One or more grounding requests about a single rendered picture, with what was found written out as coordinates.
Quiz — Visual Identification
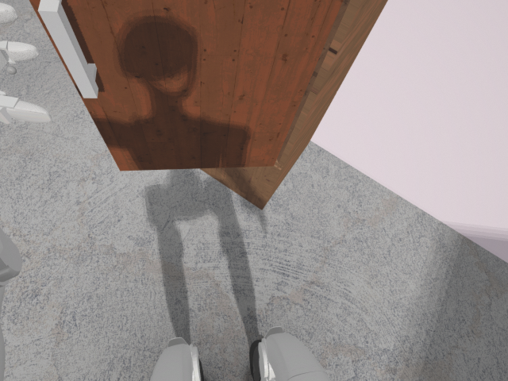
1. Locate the handle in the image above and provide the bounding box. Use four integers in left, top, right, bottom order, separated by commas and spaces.
38, 0, 98, 98

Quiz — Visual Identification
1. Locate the robot left shin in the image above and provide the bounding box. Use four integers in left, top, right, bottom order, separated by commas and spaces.
168, 337, 188, 347

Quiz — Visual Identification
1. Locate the left robot hand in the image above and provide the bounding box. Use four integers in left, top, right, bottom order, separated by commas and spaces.
0, 2, 52, 124

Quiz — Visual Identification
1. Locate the robot left upper arm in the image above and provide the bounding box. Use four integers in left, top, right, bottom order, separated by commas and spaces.
0, 227, 22, 381

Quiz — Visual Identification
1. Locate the robot right thigh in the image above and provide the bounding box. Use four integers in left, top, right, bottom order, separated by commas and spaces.
258, 333, 331, 381

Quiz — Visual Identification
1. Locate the cupboard door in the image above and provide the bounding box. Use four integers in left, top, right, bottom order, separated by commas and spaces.
29, 0, 344, 171

